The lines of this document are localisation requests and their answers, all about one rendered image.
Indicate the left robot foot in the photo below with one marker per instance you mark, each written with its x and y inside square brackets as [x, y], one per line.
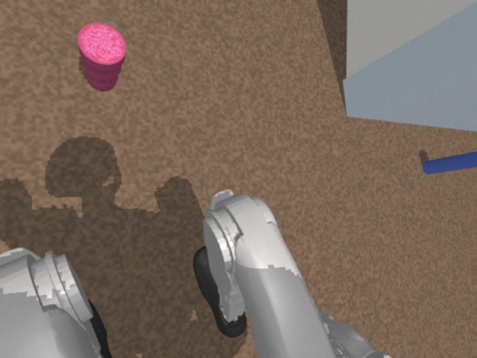
[100, 332]

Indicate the right robot hand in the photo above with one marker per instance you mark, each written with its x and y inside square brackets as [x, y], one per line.
[345, 340]

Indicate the right robot foot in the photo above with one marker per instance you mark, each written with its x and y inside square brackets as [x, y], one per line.
[209, 290]

